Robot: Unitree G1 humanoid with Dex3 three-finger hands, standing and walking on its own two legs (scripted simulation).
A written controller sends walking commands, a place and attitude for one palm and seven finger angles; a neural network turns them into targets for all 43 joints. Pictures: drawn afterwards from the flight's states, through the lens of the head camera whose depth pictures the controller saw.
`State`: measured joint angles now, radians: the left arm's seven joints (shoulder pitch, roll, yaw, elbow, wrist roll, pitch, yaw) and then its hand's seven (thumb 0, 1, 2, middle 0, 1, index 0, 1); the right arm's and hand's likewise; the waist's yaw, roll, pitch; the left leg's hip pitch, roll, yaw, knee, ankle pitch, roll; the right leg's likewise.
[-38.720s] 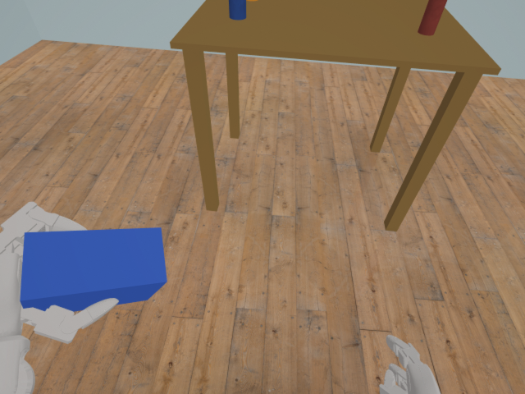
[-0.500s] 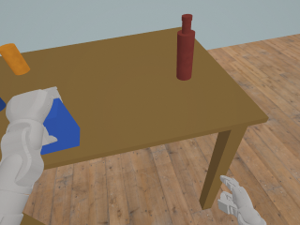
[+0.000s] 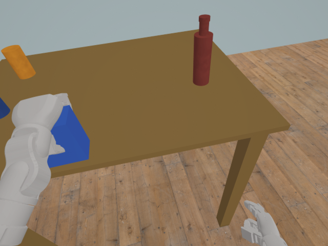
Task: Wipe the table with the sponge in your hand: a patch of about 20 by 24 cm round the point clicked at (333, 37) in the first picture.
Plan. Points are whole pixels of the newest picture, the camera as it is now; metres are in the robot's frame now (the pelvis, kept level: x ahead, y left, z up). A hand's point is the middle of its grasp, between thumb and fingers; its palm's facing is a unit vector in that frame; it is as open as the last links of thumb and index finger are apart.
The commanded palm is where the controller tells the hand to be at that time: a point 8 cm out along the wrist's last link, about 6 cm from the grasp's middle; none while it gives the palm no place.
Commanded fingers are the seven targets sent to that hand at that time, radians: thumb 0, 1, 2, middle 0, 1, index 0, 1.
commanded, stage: lift the sponge slowly off the table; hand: left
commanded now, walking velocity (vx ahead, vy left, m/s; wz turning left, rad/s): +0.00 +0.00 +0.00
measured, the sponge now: (62, 143) +0.30 +0.30 +0.12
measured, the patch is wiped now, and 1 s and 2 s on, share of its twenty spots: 1.00 1.00 1.00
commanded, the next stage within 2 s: bring the sponge back beside the body in 1.64 s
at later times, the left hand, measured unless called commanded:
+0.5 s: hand (47, 125) +0.30 +0.31 +0.18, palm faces +0.04 -0.01 -1.00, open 10.5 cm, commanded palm +0.27 +0.30 +0.26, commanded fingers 0.00 0.10 1.30 -1.20 -1.60 -1.20 -1.60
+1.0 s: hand (40, 109) +0.30 +0.30 +0.23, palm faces +0.13 +0.00 -0.99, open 10.5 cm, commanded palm +0.26 +0.29 +0.30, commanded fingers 0.00 0.10 1.30 -1.20 -1.60 -1.20 -1.60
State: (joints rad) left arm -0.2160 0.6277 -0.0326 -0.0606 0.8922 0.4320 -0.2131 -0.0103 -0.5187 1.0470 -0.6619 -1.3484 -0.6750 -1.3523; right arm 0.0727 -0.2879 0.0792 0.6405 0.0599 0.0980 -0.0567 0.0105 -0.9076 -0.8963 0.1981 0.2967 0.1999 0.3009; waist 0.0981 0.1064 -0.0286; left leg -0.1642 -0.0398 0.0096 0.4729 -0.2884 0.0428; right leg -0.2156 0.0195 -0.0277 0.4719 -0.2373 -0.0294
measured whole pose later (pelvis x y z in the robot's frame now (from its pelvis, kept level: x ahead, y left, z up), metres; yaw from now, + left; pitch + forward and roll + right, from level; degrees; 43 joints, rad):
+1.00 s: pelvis -0.01 -0.01 +0.00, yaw +0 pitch -3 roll +0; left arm -0.42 0.68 -0.04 0.04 0.86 0.42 -0.28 -0.01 -0.54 1.05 -0.70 -1.31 -0.71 -1.31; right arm 0.04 -0.29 0.08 0.65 0.07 0.08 -0.06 0.01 -0.91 -0.90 0.20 0.30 0.20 0.30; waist 0.12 0.12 -0.02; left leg -0.15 -0.04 0.00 0.45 -0.26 0.03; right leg -0.20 0.02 -0.04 0.46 -0.21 -0.04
